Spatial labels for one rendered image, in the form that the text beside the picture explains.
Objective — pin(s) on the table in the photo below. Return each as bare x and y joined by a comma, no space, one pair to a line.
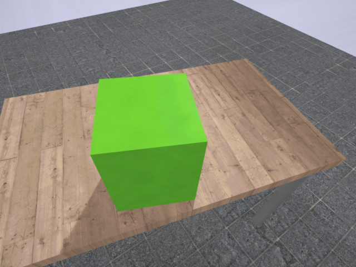
54,204

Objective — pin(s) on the carton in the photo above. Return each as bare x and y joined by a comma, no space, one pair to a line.
148,142

